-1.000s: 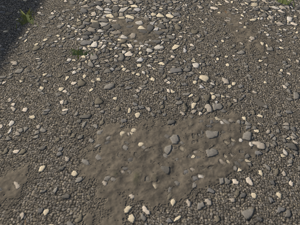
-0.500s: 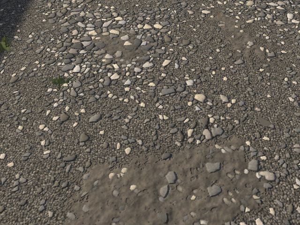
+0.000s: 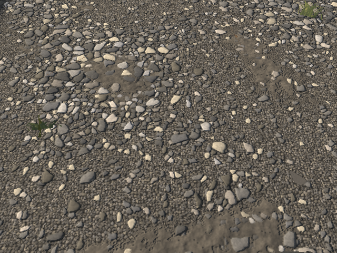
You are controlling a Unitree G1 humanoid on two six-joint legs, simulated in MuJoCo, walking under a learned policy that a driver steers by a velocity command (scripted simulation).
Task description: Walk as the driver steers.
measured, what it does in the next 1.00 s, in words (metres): walks ahead, turning right: right foot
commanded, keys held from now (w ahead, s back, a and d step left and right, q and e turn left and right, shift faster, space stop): w+e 0.60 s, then w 0.08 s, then w+q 0.32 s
